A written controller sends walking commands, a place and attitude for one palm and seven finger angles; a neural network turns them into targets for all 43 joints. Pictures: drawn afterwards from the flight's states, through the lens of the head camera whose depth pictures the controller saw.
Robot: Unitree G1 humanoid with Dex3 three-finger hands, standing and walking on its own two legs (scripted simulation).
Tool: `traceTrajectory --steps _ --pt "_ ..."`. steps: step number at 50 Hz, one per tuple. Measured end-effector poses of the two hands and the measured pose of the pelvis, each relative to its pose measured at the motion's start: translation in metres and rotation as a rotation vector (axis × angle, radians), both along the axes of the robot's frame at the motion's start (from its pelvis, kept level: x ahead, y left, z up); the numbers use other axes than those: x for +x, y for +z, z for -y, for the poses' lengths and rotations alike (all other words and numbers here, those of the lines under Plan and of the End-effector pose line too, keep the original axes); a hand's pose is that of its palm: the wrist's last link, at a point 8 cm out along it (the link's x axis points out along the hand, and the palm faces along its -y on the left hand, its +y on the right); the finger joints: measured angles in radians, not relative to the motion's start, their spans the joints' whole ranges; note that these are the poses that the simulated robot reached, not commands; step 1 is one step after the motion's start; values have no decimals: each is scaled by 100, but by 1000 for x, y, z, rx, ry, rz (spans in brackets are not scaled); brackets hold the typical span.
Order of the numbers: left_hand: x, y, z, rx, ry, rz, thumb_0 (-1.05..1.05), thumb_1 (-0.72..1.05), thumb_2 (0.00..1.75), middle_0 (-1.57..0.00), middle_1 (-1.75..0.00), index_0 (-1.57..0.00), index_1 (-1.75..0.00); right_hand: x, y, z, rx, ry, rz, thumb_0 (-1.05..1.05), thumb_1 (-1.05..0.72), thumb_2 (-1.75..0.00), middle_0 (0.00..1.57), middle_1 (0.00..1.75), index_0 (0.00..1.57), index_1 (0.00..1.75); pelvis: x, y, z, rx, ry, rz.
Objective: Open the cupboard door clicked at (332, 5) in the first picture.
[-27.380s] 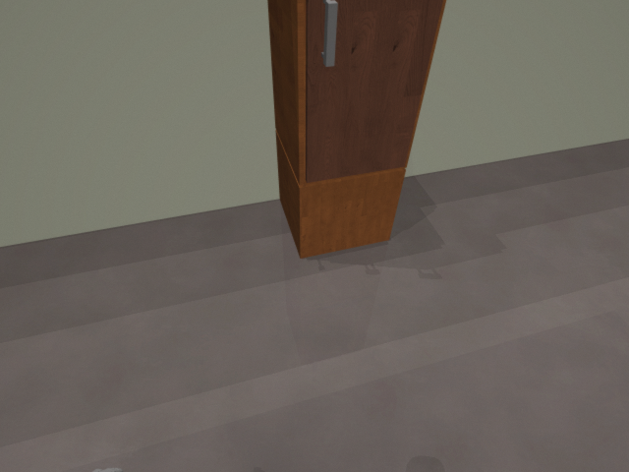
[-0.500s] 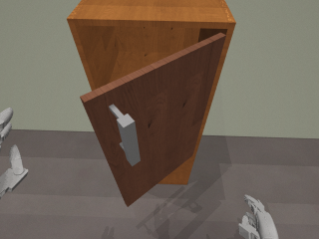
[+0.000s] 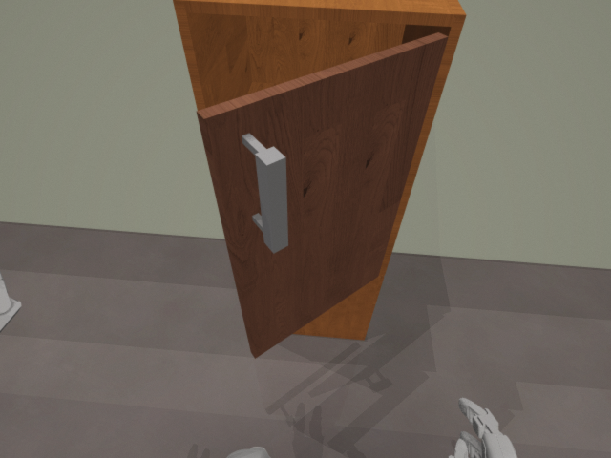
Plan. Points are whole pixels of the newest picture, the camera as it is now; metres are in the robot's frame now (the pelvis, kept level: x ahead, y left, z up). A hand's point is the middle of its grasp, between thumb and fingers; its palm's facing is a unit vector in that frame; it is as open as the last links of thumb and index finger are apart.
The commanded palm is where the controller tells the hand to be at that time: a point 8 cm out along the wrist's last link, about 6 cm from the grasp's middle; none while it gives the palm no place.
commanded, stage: step back with the hand held close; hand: left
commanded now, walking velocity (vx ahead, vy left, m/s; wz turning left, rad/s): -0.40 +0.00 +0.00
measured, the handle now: (264, 195) +0.38 +0.08 +0.17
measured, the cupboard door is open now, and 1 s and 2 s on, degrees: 41 41 41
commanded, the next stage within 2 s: stop stepping back and stand still in 0.20 s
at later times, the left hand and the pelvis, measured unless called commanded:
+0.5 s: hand out of the picture +0.07 +0.28 +0.20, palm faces +0.43 -0.78 -0.45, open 7.4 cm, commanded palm +0.02 +0.31 +0.20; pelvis -0.13 +0.01 +0.03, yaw -1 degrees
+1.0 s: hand out of the picture +0.04 +0.25 +0.19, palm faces +0.37 -0.79 -0.49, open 7.4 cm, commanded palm -0.02 +0.29 +0.20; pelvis -0.18 +0.00 +0.02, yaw -4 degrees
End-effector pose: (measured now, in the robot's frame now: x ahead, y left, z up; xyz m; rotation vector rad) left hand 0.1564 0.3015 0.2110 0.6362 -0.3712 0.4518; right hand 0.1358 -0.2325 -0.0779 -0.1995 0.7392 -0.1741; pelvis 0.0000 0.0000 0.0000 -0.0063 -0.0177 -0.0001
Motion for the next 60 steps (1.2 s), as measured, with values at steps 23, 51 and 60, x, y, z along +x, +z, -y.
traceTrajectory --steps 23,51,60 --pt "-115 8 -14 -81 -61 -80 1 89 89 -21 -30 -21 -30 -93 43 -30 3 42 59 1 -90 -90 20 30 20 30 -120 27 -18 -26 -23 -34" --pt "-155 -2 15 -49 -109 -124 1 89 89 -21 -30 -21 -30 -197 18 11 -8 -57 5 1 -90 -90 20 30 20 30 -178 18 0 0 -59 1" --pt "-149 -5 10 -114 -73 -107 1 88 89 -21 -30 -22 -30 -181 19 6 -12 -28 -34 1 -90 -90 20 30 20 30 -166 25 -4 12 -68 4"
